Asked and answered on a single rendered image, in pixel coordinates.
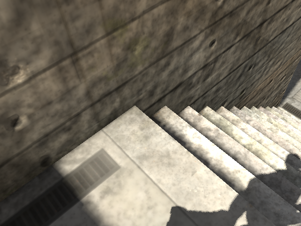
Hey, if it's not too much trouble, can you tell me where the stairs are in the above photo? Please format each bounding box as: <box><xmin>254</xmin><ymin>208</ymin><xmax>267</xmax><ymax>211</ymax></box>
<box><xmin>150</xmin><ymin>105</ymin><xmax>301</xmax><ymax>226</ymax></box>

